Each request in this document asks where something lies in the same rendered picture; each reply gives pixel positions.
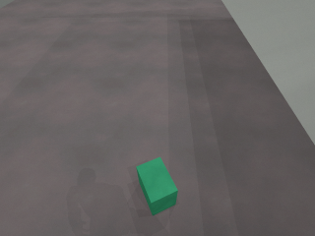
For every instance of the carton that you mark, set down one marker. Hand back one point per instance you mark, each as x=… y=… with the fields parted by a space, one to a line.
x=157 y=185

